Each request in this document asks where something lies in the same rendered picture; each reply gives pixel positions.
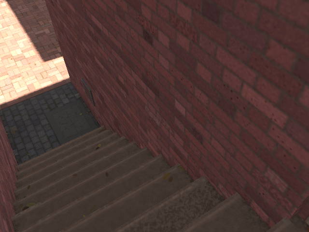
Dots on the stairs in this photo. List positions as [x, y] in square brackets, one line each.
[171, 216]

